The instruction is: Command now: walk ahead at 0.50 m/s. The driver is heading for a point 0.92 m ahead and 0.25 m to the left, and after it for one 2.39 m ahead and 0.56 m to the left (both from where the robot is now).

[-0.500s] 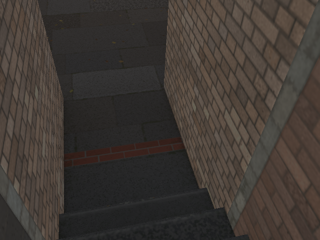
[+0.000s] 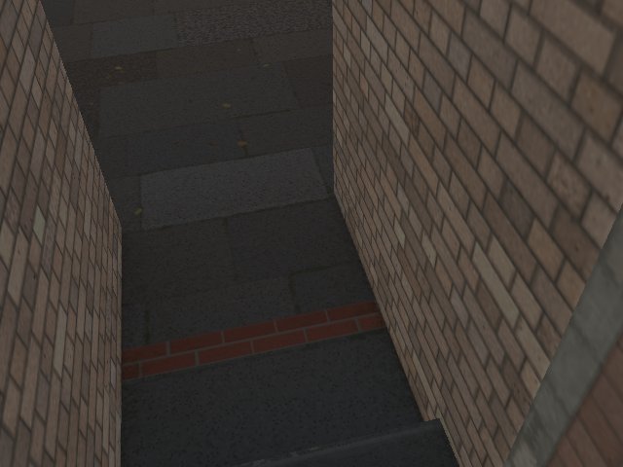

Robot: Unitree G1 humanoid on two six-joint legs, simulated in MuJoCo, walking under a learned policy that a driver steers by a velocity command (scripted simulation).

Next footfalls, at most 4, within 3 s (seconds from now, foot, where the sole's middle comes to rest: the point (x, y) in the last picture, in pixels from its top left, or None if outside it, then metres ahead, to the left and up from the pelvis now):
0.26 left None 0.22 0.12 -0.93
0.76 right None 0.53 -0.07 -1.12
1.30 left None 0.75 0.18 -1.30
1.84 right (289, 411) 1.11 0.15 -1.49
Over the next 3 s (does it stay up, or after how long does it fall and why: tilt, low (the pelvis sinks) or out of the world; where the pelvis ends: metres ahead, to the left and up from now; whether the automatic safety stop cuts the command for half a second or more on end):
stays up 1.17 0.15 -0.71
